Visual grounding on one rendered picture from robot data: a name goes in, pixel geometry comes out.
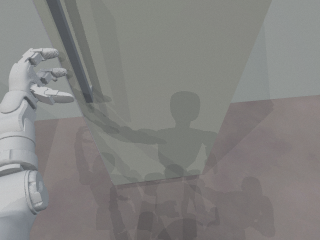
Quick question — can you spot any handle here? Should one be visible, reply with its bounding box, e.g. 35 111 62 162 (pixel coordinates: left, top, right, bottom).
46 0 94 103

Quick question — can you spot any left robot upper arm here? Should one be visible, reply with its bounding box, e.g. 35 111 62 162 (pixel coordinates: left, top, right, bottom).
0 170 49 240

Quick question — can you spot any robot left forearm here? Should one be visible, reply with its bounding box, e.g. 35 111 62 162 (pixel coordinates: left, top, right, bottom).
0 90 38 177

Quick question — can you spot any left robot hand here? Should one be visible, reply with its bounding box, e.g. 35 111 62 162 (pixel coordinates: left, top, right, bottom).
8 48 75 105

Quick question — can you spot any fridge door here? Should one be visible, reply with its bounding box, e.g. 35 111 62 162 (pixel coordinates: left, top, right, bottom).
33 0 272 185

